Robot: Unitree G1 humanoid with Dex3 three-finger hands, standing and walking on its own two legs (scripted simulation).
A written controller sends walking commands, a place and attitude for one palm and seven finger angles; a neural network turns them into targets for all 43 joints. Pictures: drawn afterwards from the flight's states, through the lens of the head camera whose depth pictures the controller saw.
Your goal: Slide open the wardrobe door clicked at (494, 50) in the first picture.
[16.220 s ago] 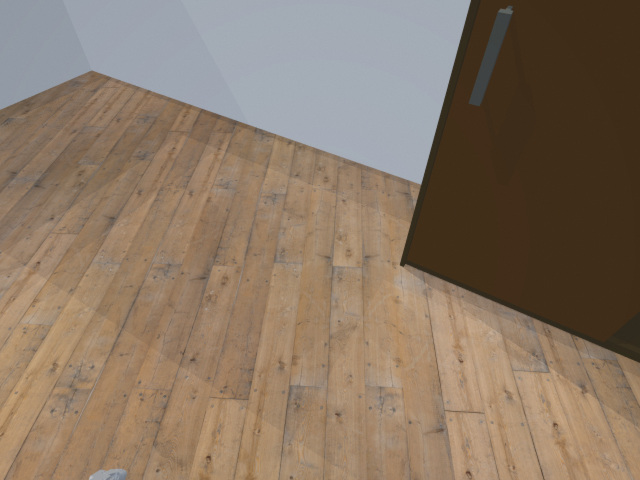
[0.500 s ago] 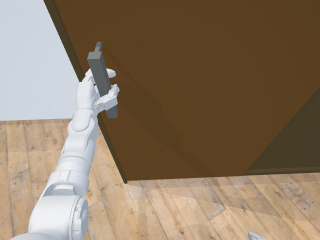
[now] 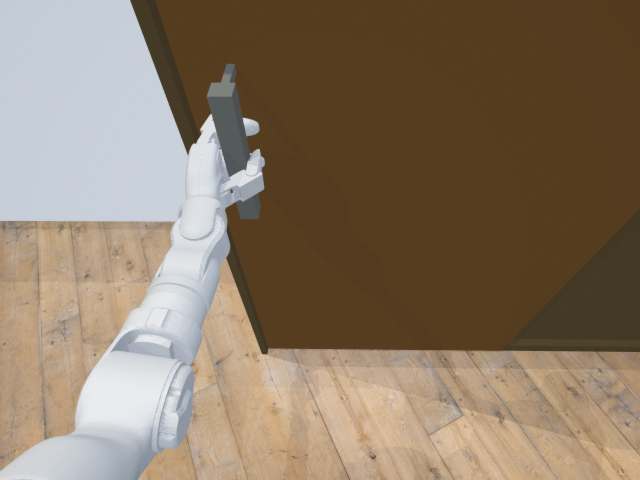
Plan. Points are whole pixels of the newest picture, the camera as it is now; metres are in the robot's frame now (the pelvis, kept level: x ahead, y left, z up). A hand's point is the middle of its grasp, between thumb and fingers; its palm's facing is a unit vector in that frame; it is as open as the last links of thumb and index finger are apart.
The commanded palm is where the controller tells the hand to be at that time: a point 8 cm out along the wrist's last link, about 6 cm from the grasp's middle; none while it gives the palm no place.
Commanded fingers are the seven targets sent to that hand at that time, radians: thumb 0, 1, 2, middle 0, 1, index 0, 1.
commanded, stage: tug the door sideways, standing still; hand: left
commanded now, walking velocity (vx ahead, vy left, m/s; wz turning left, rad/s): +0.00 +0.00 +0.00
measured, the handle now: (241, 148) +0.51 +0.13 +0.12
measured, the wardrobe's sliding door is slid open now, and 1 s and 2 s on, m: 0.01 0.04 0.39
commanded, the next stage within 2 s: step sideways, sliding the door along in 0.24 s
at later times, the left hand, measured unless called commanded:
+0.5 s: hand (268, 175) +0.46 +0.09 +0.12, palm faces +0.02 -0.99 -0.12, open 6.4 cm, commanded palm +0.44 +0.12 +0.13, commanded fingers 0.00 0.90 0.90 -0.45 -1.40 -0.45 -1.40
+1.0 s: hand (284, 176) +0.46 +0.06 +0.12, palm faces +0.20 -0.97 -0.12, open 6.5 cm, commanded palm +0.43 +0.04 +0.13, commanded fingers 0.00 0.90 0.90 -0.45 -1.40 -0.45 -1.40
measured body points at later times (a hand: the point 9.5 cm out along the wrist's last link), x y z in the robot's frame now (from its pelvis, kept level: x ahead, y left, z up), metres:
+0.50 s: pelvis -0.01 -0.01 +0.01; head +0.05 -0.02 +0.45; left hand +0.45 +0.14 +0.13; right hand +0.08 -0.26 -0.12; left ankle -0.03 +0.11 -0.72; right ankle +0.00 -0.12 -0.72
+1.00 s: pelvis +0.02 -0.11 +0.00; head +0.12 -0.11 +0.44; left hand +0.44 +0.12 +0.13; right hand +0.20 -0.33 -0.13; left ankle +0.00 +0.06 -0.72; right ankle +0.03 -0.20 -0.68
